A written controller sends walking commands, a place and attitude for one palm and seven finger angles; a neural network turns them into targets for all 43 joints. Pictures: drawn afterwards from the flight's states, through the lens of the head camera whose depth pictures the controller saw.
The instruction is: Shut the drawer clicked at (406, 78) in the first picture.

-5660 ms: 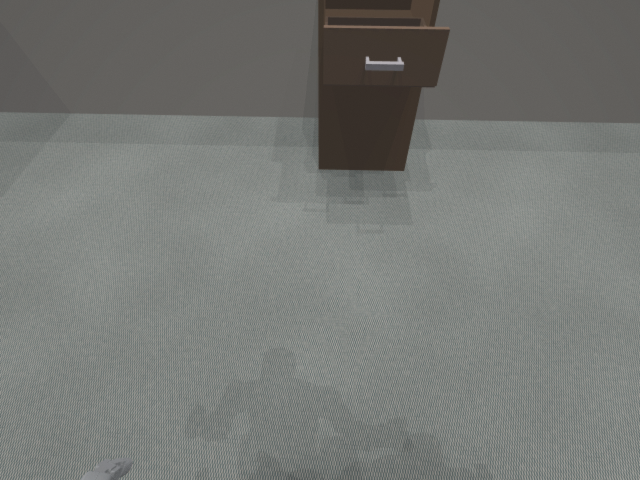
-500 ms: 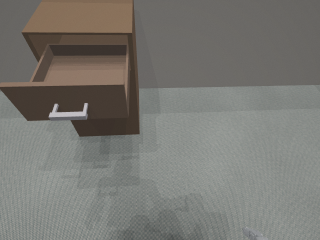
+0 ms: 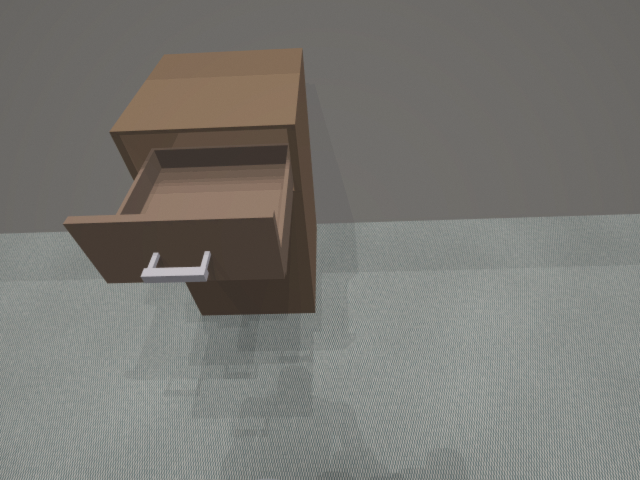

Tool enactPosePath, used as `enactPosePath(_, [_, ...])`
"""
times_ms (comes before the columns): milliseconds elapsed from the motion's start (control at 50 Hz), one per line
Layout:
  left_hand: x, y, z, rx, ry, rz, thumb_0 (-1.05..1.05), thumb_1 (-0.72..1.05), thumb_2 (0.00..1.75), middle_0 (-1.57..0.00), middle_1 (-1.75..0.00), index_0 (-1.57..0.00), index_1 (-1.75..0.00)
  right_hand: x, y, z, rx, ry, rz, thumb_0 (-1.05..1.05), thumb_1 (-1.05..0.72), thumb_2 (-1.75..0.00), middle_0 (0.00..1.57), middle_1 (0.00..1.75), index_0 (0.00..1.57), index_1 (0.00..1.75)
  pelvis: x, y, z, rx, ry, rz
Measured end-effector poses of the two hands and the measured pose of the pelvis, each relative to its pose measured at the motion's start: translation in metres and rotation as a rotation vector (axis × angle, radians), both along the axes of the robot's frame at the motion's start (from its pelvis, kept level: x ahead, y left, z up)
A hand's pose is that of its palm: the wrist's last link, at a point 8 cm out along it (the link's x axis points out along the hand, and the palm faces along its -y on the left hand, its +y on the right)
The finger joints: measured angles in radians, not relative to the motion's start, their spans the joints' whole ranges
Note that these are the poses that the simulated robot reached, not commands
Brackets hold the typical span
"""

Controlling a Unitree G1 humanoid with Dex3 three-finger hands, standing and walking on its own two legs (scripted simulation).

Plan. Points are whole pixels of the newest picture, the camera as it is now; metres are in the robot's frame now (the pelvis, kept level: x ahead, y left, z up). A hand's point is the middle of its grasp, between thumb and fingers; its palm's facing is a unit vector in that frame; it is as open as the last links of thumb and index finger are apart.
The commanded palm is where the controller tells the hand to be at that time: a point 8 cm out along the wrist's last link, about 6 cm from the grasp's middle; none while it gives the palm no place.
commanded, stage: take the last steps up to it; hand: left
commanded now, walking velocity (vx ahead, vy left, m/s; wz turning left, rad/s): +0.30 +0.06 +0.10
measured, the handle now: (178, 266) +0.49 +0.31 -0.08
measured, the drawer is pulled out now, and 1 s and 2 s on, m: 0.30 0.30 0.30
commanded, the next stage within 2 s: come to a stop and stand still in 0.56 s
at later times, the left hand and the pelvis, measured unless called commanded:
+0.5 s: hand out of the picture +0.11 +0.27 -0.18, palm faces +0.08 -0.98 -0.18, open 7.4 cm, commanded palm none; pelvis +0.14 +0.09 +0.00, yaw +0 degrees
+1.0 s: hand (202, 379) +0.31 +0.24 -0.17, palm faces +0.04 -0.97 -0.23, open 7.2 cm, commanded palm none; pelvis +0.22 +0.07 +0.00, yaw +1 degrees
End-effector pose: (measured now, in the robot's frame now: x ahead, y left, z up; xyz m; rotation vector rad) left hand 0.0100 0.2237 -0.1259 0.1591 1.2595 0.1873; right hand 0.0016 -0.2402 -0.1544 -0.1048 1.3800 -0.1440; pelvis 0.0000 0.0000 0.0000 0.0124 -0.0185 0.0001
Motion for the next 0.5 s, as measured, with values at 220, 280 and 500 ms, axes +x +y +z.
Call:
enactPosePath(220, [-0.055, 0.000, -0.006, -0.088, 0.285, 0.135, 0.00, 0.90, 0.90, -0.20, -0.30, -0.21, -0.30, 0.093, 0.036, 0.011, -0.004, -0.025, 0.081, 0.01, -0.91, -0.90, 0.19, 0.30, 0.20, 0.29, 0.056, 0.030, 0.002, -0.005, 0.015, 0.046])
enactPosePath(280, [-0.056, 0.015, -0.015, -0.107, 0.350, 0.168, 0.00, 0.90, 0.90, -0.20, -0.30, -0.21, -0.30, 0.140, 0.060, 0.008, -0.012, -0.078, 0.121, 0.01, -0.91, -0.90, 0.19, 0.30, 0.20, 0.30, 0.078, 0.049, -0.007, -0.017, 0.017, 0.048])
enactPosePath(500, [0.095, 0.096, -0.024, -0.051, 0.175, 0.062, 0.01, 0.91, 0.90, -0.20, -0.30, -0.20, -0.30, 0.208, 0.102, 0.025, -0.077, -0.220, 0.046, -0.01, -0.95, -0.89, 0.20, 0.30, 0.20, 0.30, 0.137, 0.091, -0.002, -0.007, 0.005, 0.006])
